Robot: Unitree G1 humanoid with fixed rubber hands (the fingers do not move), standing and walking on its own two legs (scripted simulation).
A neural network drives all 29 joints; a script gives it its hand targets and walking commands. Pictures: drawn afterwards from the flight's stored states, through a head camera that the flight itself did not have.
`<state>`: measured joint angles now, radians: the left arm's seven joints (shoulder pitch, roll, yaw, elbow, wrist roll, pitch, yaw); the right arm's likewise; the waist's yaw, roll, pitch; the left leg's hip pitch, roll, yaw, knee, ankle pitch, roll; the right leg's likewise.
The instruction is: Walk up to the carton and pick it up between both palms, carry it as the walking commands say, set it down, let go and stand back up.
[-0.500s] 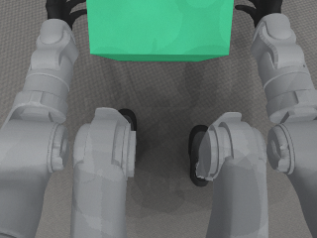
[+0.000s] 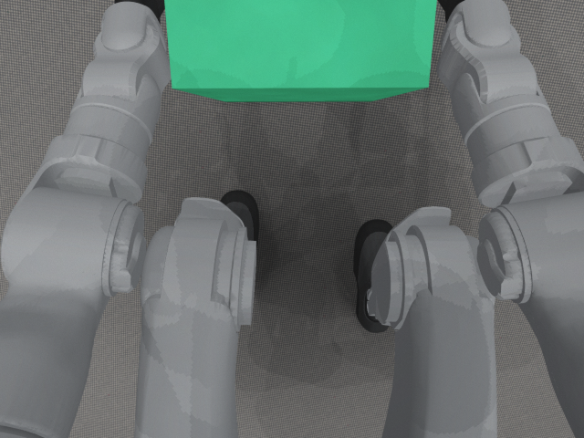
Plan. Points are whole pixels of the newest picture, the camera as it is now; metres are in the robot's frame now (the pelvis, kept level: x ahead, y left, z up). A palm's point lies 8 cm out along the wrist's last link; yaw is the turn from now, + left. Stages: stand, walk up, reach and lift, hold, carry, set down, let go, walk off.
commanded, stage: reach and lift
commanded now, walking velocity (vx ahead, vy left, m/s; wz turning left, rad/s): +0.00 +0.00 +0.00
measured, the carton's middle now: (299, 14) +0.54 +0.05 -0.25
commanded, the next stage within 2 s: none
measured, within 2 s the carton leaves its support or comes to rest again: leaves its support in 0.42 s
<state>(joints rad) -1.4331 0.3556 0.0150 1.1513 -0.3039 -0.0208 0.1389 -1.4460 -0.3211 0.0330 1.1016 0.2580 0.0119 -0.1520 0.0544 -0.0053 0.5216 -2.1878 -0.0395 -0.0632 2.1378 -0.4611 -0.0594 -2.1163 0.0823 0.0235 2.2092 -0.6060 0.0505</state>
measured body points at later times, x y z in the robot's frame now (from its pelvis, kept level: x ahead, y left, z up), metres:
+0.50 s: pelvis +0.01 +0.00 -0.02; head +0.36 +0.00 +0.26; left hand +0.53 +0.20 -0.19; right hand +0.56 -0.12 -0.19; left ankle +0.15 +0.13 -0.34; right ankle +0.12 -0.12 -0.34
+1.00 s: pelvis +0.00 +0.01 +0.01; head +0.35 +0.03 +0.27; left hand +0.53 +0.20 -0.15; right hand +0.56 -0.12 -0.13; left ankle +0.15 +0.14 -0.34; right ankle +0.12 -0.12 -0.34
